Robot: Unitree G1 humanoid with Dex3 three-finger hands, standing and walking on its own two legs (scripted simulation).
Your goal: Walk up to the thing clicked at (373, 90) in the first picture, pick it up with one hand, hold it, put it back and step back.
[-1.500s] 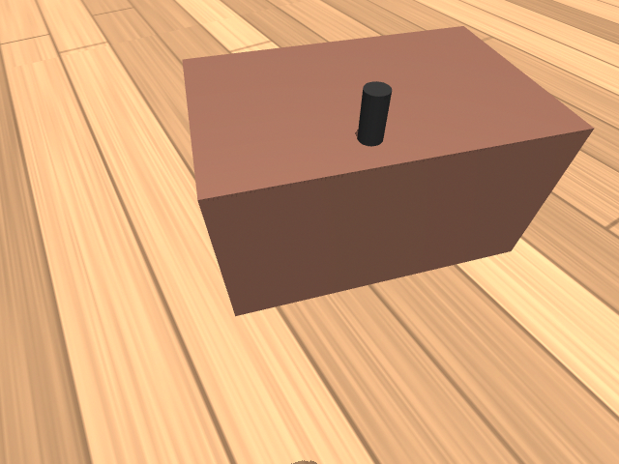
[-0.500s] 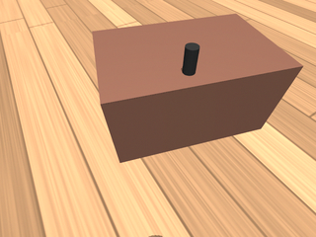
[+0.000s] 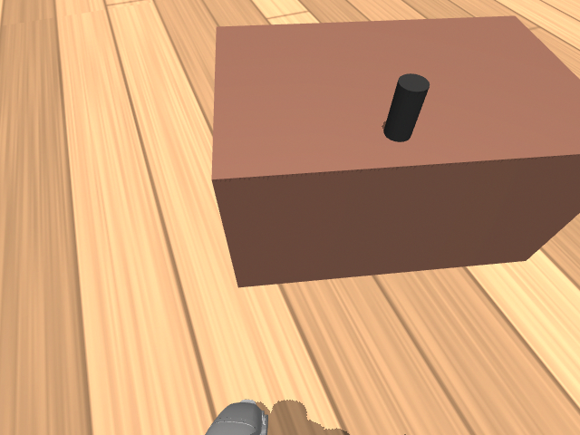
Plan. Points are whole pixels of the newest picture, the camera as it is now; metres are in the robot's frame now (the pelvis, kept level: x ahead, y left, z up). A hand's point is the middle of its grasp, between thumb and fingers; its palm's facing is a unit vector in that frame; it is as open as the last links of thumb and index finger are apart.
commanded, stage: walk up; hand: right
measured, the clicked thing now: (405, 109) +0.87 -0.21 -0.09
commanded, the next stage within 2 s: none
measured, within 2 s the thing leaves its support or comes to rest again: neither
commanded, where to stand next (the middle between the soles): +0.40 -0.09 m, yaw +10 degrees
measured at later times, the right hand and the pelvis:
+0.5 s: hand (522, 384) +0.24 -0.34 -0.15, palm faces -0.09 +0.90 -0.43, open 7.4 cm; pelvis +0.16 -0.06 -0.02, yaw +4 degrees
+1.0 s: hand (501, 275) +0.42 -0.35 -0.13, palm faces -0.17 +0.88 -0.45, open 7.4 cm; pelvis +0.31 -0.09 -0.01, yaw +9 degrees
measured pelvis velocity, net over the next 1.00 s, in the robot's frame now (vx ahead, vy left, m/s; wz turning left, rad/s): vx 0.31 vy -0.09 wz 0.15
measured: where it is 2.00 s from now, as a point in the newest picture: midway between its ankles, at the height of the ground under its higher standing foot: (338, 379)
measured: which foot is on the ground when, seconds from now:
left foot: up 0.00-0.06, down 0.08-0.50, up 0.52-0.80, down 0.82-1.00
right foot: down 0.00-0.08, up 0.10-0.46, down 0.48-0.84, up 0.86-1.00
